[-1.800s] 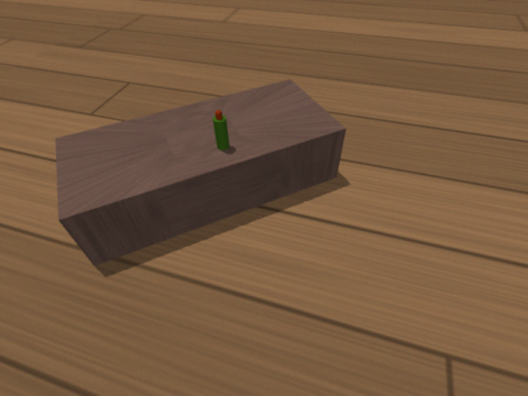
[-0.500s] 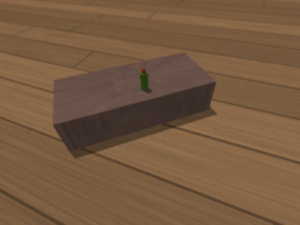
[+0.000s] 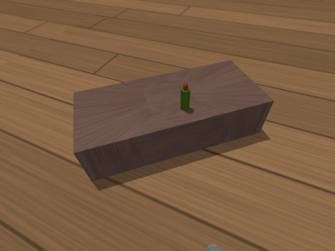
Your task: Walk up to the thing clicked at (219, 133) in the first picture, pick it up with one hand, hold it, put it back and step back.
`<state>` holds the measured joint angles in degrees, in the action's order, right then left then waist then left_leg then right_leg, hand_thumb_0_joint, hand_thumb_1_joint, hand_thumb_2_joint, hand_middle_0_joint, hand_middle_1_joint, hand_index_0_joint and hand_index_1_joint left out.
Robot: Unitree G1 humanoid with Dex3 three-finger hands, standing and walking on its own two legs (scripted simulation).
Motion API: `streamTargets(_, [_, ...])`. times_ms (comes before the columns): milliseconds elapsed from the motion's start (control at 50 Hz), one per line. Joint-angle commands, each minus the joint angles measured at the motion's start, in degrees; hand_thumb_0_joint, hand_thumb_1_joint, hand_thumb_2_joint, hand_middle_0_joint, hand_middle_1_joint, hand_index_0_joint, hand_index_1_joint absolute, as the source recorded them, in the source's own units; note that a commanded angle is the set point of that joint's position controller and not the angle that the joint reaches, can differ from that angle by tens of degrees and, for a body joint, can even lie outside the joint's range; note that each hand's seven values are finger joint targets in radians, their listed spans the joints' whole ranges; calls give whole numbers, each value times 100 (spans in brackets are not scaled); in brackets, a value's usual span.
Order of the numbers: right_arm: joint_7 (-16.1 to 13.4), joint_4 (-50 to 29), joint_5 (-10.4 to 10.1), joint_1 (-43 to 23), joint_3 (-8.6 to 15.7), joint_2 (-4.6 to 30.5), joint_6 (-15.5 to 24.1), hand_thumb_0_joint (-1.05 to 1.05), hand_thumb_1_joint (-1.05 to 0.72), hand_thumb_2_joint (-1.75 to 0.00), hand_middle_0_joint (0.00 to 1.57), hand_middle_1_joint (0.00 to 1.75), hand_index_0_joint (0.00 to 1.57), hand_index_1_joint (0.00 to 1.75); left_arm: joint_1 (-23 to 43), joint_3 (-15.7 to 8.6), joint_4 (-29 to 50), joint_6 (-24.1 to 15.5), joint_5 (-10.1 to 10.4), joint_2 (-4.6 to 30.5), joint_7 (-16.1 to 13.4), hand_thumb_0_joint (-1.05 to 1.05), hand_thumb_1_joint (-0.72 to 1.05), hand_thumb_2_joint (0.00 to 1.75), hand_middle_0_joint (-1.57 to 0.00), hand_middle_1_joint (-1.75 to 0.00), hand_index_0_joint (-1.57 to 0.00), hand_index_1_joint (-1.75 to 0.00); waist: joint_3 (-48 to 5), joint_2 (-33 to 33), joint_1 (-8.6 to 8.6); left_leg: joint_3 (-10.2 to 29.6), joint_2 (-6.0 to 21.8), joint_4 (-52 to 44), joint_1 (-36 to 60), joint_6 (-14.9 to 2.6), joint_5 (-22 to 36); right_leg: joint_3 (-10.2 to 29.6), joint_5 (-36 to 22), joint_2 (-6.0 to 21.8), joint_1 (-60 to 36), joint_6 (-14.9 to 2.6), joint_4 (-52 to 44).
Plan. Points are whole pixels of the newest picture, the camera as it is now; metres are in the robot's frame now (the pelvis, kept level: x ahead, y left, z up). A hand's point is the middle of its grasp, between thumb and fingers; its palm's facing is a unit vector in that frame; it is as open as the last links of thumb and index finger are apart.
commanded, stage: walk up
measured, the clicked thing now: (185, 96) +1.07 -0.12 -0.34
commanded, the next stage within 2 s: none
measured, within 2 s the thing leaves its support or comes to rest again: neither
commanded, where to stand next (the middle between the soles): +0.45 +0.08 m, yaw +0 degrees
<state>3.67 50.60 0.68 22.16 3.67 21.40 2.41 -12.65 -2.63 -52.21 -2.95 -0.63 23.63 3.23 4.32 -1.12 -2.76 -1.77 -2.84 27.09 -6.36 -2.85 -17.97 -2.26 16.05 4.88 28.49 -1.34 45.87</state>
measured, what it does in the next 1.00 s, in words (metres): walks ahead: right foot, then left foot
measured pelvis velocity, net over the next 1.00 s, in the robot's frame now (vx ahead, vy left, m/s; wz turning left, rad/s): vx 0.34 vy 0.09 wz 0.03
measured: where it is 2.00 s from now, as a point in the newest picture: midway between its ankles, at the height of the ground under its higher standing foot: (154, 234)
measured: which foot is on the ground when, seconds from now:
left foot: down 0.00-0.14, up 0.16-0.56, down 0.58-1.00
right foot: up 0.00-0.10, down 0.12-0.60, up 0.62-1.00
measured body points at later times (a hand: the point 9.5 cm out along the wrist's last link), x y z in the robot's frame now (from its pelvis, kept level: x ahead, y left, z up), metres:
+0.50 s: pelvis +0.19 +0.02 +0.00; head +0.22 +0.01 +0.45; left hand +0.18 +0.35 -0.10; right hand +0.33 -0.30 -0.11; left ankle +0.31 +0.18 -0.71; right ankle +0.16 -0.12 -0.73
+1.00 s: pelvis +0.34 +0.09 +0.00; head +0.37 +0.09 +0.44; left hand +0.39 +0.42 -0.11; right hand +0.40 -0.22 -0.12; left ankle +0.32 +0.17 -0.73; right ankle +0.44 -0.03 -0.71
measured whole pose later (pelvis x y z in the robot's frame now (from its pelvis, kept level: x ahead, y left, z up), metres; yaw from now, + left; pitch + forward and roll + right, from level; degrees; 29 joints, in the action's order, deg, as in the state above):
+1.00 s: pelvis +0.34 +0.09 +0.00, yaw +2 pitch -3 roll +1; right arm 1.7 44.5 0.8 18.7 3.1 22.1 1.5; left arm -17.7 -2.3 -48.4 -2.7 -0.2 23.8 0.5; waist 6.6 -0.7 -1.5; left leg -6.8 -2.3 30.2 -9.3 -3.7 -18.3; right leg -1.2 13.1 3.8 25.9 -1.2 42.5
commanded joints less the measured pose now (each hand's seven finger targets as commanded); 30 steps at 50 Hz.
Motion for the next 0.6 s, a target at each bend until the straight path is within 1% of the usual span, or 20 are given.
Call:
streamTargets(0, [-94, -679, -23, -195, 410, 1609, 194, 0, -90, -90, 20, 30, 20, 30, 343, -382, 588, -201, -16, 1071, -66, 0, 90, 90, -20, -30, -20, -30, 241, 621, 72, 1157, 1501, -960, -657, -981, 1296, -62, -530, -97, -459, -57, -827])
streamTargets(40, [-106, -791, -33, -316, 378, 1559, 162, 0, -90, -90, 20, 30, 20, 30, -26, -410, 510, -248, 8, 999, -93, 0, 90, 90, -20, -30, -20, -30, 24, 527, 302, 997, 1426, -424, -917, -816, 1729, -139, -833, -259, -1411, -89, -1161])
streamTargets(60, [-116, -864, -50, -431, 368, 1528, 143, 0, -90, -90, 20, 30, 20, 30, -538, -456, 387, -265, 7, 1029, -136, 0, 90, 90, -20, -30, -20, -30, -312, 300, 567, 752, 1232, 270, -987, -676, 2266, -328, -952, -470, -2168, -134, -1512])
streamTargets(80, [-119, -880, -69, -277, 280, 1266, 139, 0, -90, -90, 20, 30, 20, 30, -1131, -561, 236, -306, -3, 1215, -204, 0, 90, 90, -20, -30, -20, -30, -793, -227, 819, 483, 889, 1474, -1172, -471, 2322, -116, -889, -392, -3066, -215, -1709])
streamTargets(100, [-119, -964, -68, -102, 195, 1053, 142, 0, -90, -90, 20, 30, 20, 30, -1725, -699, 182, -349, -53, 1607, -283, 0, 90, 90, -20, -30, -20, -30, -1140, -1029, 1066, 213, 337, 2965, -1993, -248, 1350, 1122, 96, 441, -3824, -451, -2175])
streamTargets(120, [-114, -980, -54, 266, 137, 929, 105, 0, -90, -90, 20, 30, 20, 30, -1603, -716, 360, -378, -28, 1922, -304, 0, 90, 90, -20, -30, -20, -30, -1085, -1418, 754, 409, -181, 3725, -2947, -39, -1173, 3575, 820, 1890, -4020, -900, -2899])
streamTargets(140, [-173, -793, 1, 230, 271, 1499, 20, 0, -90, -90, 20, 30, 20, 30, -1097, -685, 469, -354, 47, 1984, -315, 0, 90, 90, -20, -30, -20, -30, -904, -663, 624, 781, 134, 4229, -3083, -13, -1276, 4219, 1626, 2302, -3530, -1440, -3054])
streamTargets(160, [-204, -723, 15, -11, 322, 1667, 13, 0, -90, -90, 20, 30, 20, 30, -842, -640, 578, -340, 71, 1861, -323, 0, 90, 90, -20, -30, -20, -30, -465, -418, 579, 948, 336, 4360, -3101, 17, -1138, 4020, 1736, 2220, -2855, -1593, -3184])
streamTargets(180, [-191, -656, 4, -126, 324, 1611, 23, 0, -90, -90, 20, 30, 20, 30, -698, -589, 631, -353, 84, 1688, -323, 0, 90, 90, -20, -30, -20, -30, -62, -170, 525, 1138, 448, 4245, -3022, 47, -844, 3219, 1397, 1863, -2363, -1401, -3246])
streamTargets(220, [-102, -546, -51, -12, 286, 1433, 0, 0, -90, -90, 20, 30, 20, 30, -559, -496, 651, -404, 74, 1493, -317, 0, 90, 90, -20, -30, -20, -30, 187, -313, 329, 1090, 509, 3841, -2713, 84, -324, 1902, 478, 1261, -1822, -998, -3225])
streamTargets(240, [-68, -511, -34, 96, 271, 1331, -27, 0, -90, -90, 20, 30, 20, 30, -554, -477, 643, -433, 71, 1460, -307, 0, 90, 90, -20, -30, -20, -30, 189, -430, 273, 981, 467, 3643, -2489, 127, -126, 1456, -73, 1068, -1631, -937, -3140])
streamTargets(280, [-10, -545, -12, 1, 281, 1226, -64, 0, -90, -90, 20, 30, 20, 30, -656, -474, 693, -473, 43, 1447, -289, 0, 90, 90, -20, -30, -20, -30, 132, -631, 312, 833, 445, 3319, -2420, 243, 112, 989, -863, 966, -1620, -1022, -3117])
streamTargets(360, [71, -812, 35, -653, 289, 1143, -73, 0, -90, -90, 20, 30, 20, 30, -878, -536, 787, -462, -5, 1570, -275, 0, 90, 90, -20, -30, -20, -30, 107, -755, 495, 472, 618, 2151, -2546, 395, 338, 556, -1265, 1002, -1926, -1081, -2955])
streamTargets(380, [100, -888, 46, -835, 290, 1122, -60, 0, -90, -90, 20, 30, 20, 30, -887, -553, 814, -458, -15, 1618, -270, 0, 90, 90, -20, -30, -20, -30, 69, -764, 501, 402, 735, 1816, -2444, 367, 426, 506, -1383, 1057, -1983, -1087, -2876])
streamTargets(460, [156, -1013, 51, -1315, 324, 1085, -13, 0, -90, -90, 20, 30, 20, 30, -1073, -507, 812, -420, 6, 1679, -288, 0, 90, 90, -20, -30, -20, -30, -55, -725, 604, -5, 711, 1068, -1793, 205, 777, 268, -1916, 1059, -1924, -927, -2475])
streamTargets(500, [169, -969, 44, -1150, 368, 1163, 3, 0, -90, -90, 20, 30, 20, 30, -934, -513, 882, -396, 23, 1780, -309, 0, 90, 90, -20, -30, -20, -30, -170, -617, 415, -24, 722, 854, -1229, 78, 679, 385, -1601, 1199, -1683, -910, -2271])
streamTargets(520, [161, -860, 50, -873, 401, 1194, 15, 0, -90, -90, 20, 30, 20, 30, -796, -485, 912, -371, 34, 1790, -322, 0, 90, 90, -20, -30, -20, -30, -242, -460, 201, -68, 681, 619, -652, 46, 745, 342, -1284, 1189, -1314, -860, -1973])
streamTargets(540, [132, -695, 82, -398, 477, 1364, 42, 0, -90, -90, 20, 30, 20, 30, -814, -422, 943, -343, 32, 1638, -336, 0, 90, 90, -20, -30, -20, -30, -485, -17, -50, -39, 494, 453, 29, -43, 541, 128, -1513, 909, -1114, -710, -1096])
streamTargets(560, [72, -484, 169, 389, 608, 1710, 76, 0, -90, -90, 20, 30, 20, 30, -1023, -304, 967, -316, 41, 1300, -352, 0, 90, 90, -20, -30, -20, -30, -941, 939, -398, 598, 677, 103, 903, -292, -69, -94, -1443, 502, -682, -484, 592])
streamTargets(580, [-10, -575, 184, 504, 713, 2147, 104, 0, -90, -90, 20, 30, 20, 30, -1376, -142, 1012, -295, 83, 712, -321, 0, 90, 90, -20, -30, -20, -30, -965, 2449, -266, 2640, 1962, -453, 1440, -574, -371, -27, 1380, -345, 597, -187, 1847])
